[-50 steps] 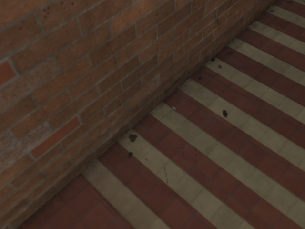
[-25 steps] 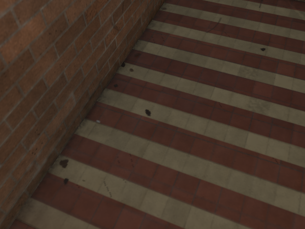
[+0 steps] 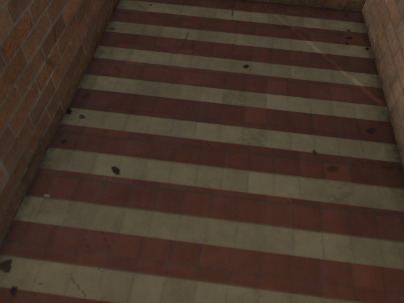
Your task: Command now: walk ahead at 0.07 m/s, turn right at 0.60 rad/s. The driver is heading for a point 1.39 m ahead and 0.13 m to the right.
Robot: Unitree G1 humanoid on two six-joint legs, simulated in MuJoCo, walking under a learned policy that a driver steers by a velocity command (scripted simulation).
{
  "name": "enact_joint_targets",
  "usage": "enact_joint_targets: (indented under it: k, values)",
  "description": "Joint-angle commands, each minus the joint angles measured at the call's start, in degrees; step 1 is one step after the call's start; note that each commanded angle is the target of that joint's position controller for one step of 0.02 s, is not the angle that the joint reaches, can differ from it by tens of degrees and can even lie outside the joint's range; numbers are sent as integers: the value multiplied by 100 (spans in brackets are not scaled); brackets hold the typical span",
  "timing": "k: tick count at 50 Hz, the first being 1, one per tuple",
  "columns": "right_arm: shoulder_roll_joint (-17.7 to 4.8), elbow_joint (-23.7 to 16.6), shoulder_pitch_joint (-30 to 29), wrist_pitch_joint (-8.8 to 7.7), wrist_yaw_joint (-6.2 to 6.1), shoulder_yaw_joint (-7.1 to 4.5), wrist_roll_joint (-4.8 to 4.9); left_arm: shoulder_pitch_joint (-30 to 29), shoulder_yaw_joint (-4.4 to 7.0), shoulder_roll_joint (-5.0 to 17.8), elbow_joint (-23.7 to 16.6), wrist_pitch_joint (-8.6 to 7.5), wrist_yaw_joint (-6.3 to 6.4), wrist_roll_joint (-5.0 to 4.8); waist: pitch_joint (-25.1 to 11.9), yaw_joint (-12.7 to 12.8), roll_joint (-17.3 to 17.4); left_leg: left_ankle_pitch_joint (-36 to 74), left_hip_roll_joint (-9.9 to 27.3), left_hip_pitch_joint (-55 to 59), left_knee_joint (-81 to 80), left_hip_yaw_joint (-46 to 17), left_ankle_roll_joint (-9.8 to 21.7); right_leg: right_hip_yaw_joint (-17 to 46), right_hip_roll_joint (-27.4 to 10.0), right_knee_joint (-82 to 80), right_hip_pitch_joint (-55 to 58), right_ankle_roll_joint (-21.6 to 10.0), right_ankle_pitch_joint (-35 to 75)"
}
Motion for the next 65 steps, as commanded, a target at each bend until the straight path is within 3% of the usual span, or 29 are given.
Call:
enact_joint_targets:
  k: [1, 3, 8, 15, 18, 19, 20, 21, 22, 23, 26, 29, 32, 35, 40, 43, 45, 46, 47, 48, 49, 50, 51, 52, 54, 57, 59, 62, 65]
  values:
    - [-785, -479, -127, -47, -85, -178, -3, 303, 366, 1061, -330, -74, 3, -3, -460, 98, 1066, 286, 2041, 913, -1322, -1885, 1210, -276, -501, 2081, -1221, 225, -328]
    - [-717, -475, -57, -52, -169, -135, 158, 219, 288, 761, -318, -20, -34, 12, -169, -68, 1196, -1045, 1695, 1122, -1562, -1489, 939, -455, -667, 2324, -1777, 369, 325]
    - [-913, -445, 636, -114, -216, -200, 108, -401, 138, 408, -667, -187, -166, -22, -120, -539, 1131, -1205, 1770, 1607, -1910, -965, 992, -891, -956, 1415, -2018, 490, 698]
    - [-1197, -450, 616, -222, 13, -325, 242, -325, 25, 251, -773, -290, -343, -31, 55, -420, 1129, -637, 1872, 826, -1890, 50, 902, -1404, -1092, -214, -561, 127, 748]
    - [-1193, -407, 482, -178, 97, -329, 370, 211, 84, 319, -622, -267, -357, -34, -28, -13, 919, -454, 1914, 488, -1261, 404, 725, -1749, -850, -1066, 517, -183, 1031]
    - [-1030, -389, 545, -185, 101, -268, 332, 768, 213, 525, -438, -253, -324, -46, -292, 254, 696, 241, 1720, 97, -419, 748, 564, -1834, -601, -1214, 1492, -332, 1038]
    - [-690, -424, 593, -210, 104, -147, 209, 1700, 416, 909, -201, -240, -262, -102, -757, 674, 24, 528, 1312, -581, 1317, 1252, 242, -1216, -778, -1467, 2759, -579, 913]
    - [-146, -991, 377, -314, 93, 37, -24, 2053, 545, 1804, -281, -307, -197, -74, -923, 510, -1870, -1902, 344, -2922, 3784, 1182, -276, 2234, -2371, -2358, 3863, -1592, 22]
    - [-582, -988, 156, -479, 100, -23, 216, 1953, 385, 1362, -418, -495, -267, -51, -1173, 720, -1039, -1893, 244, -3722, 4580, -4, -206, 3436, -2889, -3162, 3839, -2065, -825]
    - [-874, -993, 21, -552, 151, -99, 421, 1770, 231, 920, -360, -605, -295, 2, -638, 618, -824, -1400, 563, -4016, 4675, -78, -7, 2728, -2842, -3130, 3557, -1892, -524]
    - [-830, -701, 285, -513, 196, -100, 174, 878, 21, 464, -396, -634, -214, 101, -133, 89, -392, -137, 1071, -3063, 3728, -71, 57, 917, -2171, -3092, 2207, -1305, 1259]
    - [-660, -504, 533, -367, 255, -54, 144, 758, 22, 601, -224, -694, -149, 176, -132, -71, -171, 592, 1027, -2779, 3446, 44, -145, -15, -1982, -3328, 1887, -1181, 2717]
    - [-460, -607, 235, -303, 231, 24, 179, 1039, -26, 483, 67, -766, -123, 146, 58, 54, -33, 1309, 850, -2963, 2643, -33, -232, -700, -1853, -3462, 1961, -1012, 3193]
    - [-360, -777, -388, -370, 309, 84, 252, 1010, -7, 645, 210, -777, -62, 212, 298, 293, -11, 2190, 570, -2596, 1425, 154, -152, -1291, -1678, -3730, 1825, -695, 3122]
    - [-106, -1114, -1096, -453, 556, 210, 307, 1469, 2, 681, 610, -688, 47, 79, 493, 529, 28, 2162, 259, -2644, 184, 482, 134, -1628, -1973, -3424, 2824, -509, 4194]
    - [-393, -1103, -725, -423, 586, 82, 254, 1409, 62, 880, 591, -581, 132, 128, -109, 172, -430, 1287, -270, -1926, 334, 949, 499, -1818, -2003, -2270, 3417, -334, 7542]
    - [-853, -847, 644, -351, 479, -134, 283, 1229, 93, 1005, 501, -489, 192, 176, -906, -589, -545, 1090, -485, -219, 285, 864, 835, -1902, -1951, -375, 3088, -246, 8349]
    - [-1089, -718, 1541, -290, 368, -235, 265, 1080, 45, 921, 364, -537, 184, 200, -1423, -1108, -157, 1373, 18, 1637, 125, 52, 1137, -1907, -1751, 1196, 1770, -174, 6829]
    - [-1631, -674, 1661, -290, 344, -336, 228, 1961, -225, -25, 162, -672, 32, 323, -2129, -374, 1603, 916, 1748, 4279, 404, -3054, 2420, -1445, -506, 3773, -1248, 319, -115]
    - [-1163, -738, 1832, -273, 270, -259, 257, 1504, -203, 490, 133, -912, -108, 143, -2930, -840, 885, -142, 2013, 4536, -572, -4468, 2571, -308, -329, 4416, -1803, 207, -666]
    - [-1009, -764, 1531, -272, 217, -211, 221, 756, -121, 712, -149, -1033, -182, -125, -1866, -870, 613, -311, 1820, 3793, -956, -3674, 2180, -180, -686, 4076, -2225, 77, -129]
    - [-903, -831, 1105, -274, 202, -176, 238, 486, -179, 631, -290, -1111, -178, -91, -1103, -578, 48, -21, 1605, 2717, -1137, -3124, 1990, -308, -919, 3473, -2158, 4, 248]
    - [-787, -914, 749, -283, 200, -138, 224, 413, -161, 587, -273, -1119, -148, 41, -581, -307, -171, 656, 1383, 1812, -1264, -2724, 1909, -423, -1037, 3005, -1928, 40, 355]
    - [-714, -996, 559, -299, 179, -107, 138, 594, -128, 619, -253, -1061, -139, 114, -432, -68, -1, 1210, 1215, 1170, -1407, -2414, 1927, -412, -1153, 2792, -1510, 94, 455]
    - [-678, -997, 381, -300, 141, -107, 159, 863, -136, 546, -183, -917, -115, 187, -291, 161, 274, 1722, 1028, 435, -1601, -2004, 1938, -539, -1279, 2266, -1184, 293, 526]
    - [-866, -891, 428, -293, 58, -153, 206, 510, -256, 251, -307, -826, -73, 264, -133, 96, 414, 2085, 684, -451, -1602, -1320, 1739, -862, -1233, 1031, -837, 574, 1204]
    - [-918, -817, 552, -230, 6, -175, 259, -4, -320, 88, -395, -845, -94, 246, -166, -146, 561, 1611, 368, -682, -1436, -1030, 1435, -949, -1035, -21, -422, 611, 2279]
    - [-958, -675, 979, -131, -23, -190, 291, -520, -270, 194, -502, -901, -152, 102, -343, -440, 725, 929, 449, -316, -1145, -1376, 1204, -870, -737, -943, -110, 617, 2964]
    - [-920, -664, 1049, -83, -65, -191, 307, -425, -111, 462, -499, -960, -199, 30, -383, -244, 900, 378, 734, 168, -637, -2046, 979, -626, -723, -1358, 151, 446, 2415]
Next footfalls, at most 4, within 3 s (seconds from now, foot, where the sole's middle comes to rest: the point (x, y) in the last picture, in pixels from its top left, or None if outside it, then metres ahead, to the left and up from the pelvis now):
0.40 right None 0.12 -0.19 -0.77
0.92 left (240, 285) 0.52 -0.12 -0.77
1.36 right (297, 218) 0.78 -0.34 -0.77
1.88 left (200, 170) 0.98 0.02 -0.77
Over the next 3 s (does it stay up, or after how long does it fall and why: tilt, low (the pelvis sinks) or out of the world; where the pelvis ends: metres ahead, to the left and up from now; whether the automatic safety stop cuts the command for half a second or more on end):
stays up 1.36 -0.02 0.00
